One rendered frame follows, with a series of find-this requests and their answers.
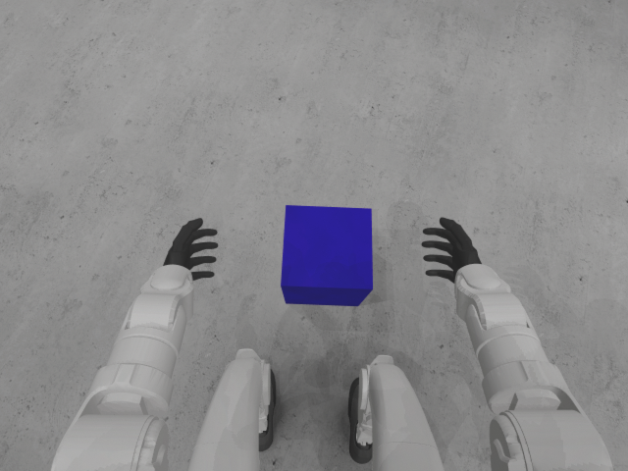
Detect robot left forearm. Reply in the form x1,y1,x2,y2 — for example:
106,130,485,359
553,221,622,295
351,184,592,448
50,265,193,471

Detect robot right hand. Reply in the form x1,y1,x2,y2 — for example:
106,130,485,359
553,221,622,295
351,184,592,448
422,217,482,283

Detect robot right shin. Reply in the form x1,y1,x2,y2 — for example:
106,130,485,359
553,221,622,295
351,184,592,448
356,355,393,445

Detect robot left shin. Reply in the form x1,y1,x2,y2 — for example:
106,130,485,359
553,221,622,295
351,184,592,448
224,348,269,431

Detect carton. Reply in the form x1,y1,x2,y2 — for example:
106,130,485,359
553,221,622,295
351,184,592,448
281,205,373,306

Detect robot shin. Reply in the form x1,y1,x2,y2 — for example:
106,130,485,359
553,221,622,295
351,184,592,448
356,355,393,445
224,348,269,431

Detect robot left hand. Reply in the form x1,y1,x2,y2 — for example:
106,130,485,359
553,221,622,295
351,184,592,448
163,218,218,281

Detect robot left upper arm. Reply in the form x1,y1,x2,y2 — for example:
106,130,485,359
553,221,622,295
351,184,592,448
54,414,169,471

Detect robot right forearm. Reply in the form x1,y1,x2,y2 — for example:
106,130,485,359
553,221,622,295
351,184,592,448
454,264,613,471

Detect robot right upper arm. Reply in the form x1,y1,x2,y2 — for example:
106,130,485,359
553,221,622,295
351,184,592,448
490,410,610,471

